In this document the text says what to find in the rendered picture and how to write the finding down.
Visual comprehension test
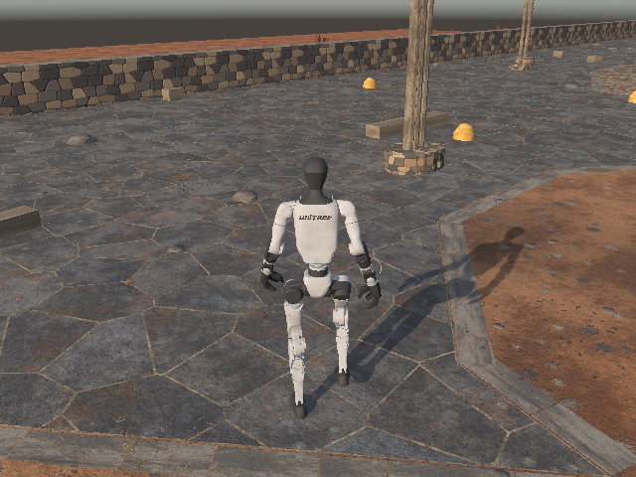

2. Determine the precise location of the right robot thigh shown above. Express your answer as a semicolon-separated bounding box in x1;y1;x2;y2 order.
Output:
331;275;352;326

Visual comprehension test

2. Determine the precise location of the robot right forearm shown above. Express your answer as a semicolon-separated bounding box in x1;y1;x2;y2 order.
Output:
356;240;378;286

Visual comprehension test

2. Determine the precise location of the left robot upper arm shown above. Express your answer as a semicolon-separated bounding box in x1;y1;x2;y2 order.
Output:
268;201;296;254

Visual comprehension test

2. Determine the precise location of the robot right hand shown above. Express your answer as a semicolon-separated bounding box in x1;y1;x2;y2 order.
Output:
358;283;382;309

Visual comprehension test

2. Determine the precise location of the robot left hand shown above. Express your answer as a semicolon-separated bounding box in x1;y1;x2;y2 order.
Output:
260;271;284;291

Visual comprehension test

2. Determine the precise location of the robot head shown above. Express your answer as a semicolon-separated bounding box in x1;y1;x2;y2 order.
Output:
299;157;333;205

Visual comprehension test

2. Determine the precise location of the robot left forearm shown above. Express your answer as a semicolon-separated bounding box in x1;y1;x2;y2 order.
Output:
261;240;279;275

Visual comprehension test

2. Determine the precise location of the right robot upper arm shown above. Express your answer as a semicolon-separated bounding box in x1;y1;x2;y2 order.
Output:
337;200;365;256

